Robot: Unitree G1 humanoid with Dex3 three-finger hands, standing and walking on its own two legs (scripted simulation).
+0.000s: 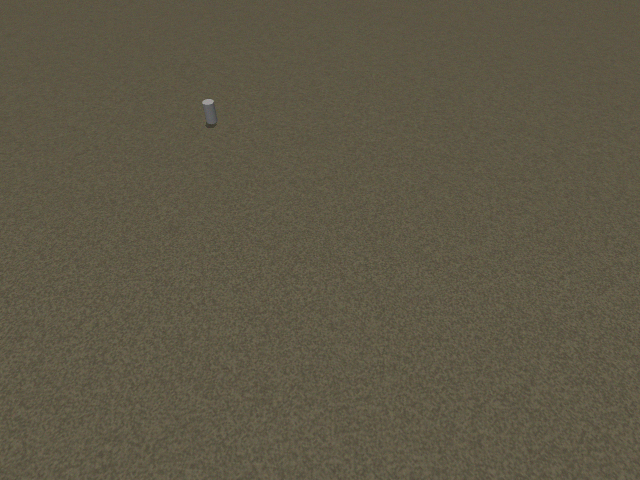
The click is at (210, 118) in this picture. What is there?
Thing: squat round
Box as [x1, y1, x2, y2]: [202, 99, 217, 123]
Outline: 205,99 202,101 206,120 208,123 214,123 217,120 213,101 211,99
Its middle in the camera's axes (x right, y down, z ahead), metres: -0.61 -0.72 +2.22
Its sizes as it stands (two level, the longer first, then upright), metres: 0.063 0.063 0.122
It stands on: the floor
